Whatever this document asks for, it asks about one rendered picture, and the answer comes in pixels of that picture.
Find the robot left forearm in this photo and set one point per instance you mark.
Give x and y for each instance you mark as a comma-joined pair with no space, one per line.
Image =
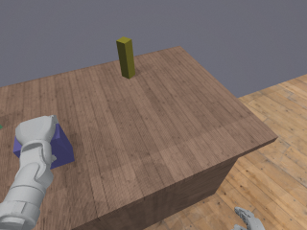
20,208

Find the robot left hand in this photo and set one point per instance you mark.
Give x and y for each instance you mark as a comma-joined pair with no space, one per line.
40,128

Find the table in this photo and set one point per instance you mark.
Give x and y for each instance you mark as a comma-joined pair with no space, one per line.
145,148

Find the robot right hand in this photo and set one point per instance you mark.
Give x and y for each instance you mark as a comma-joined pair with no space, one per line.
248,217

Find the sponge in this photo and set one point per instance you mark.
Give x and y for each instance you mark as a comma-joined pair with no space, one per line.
60,147

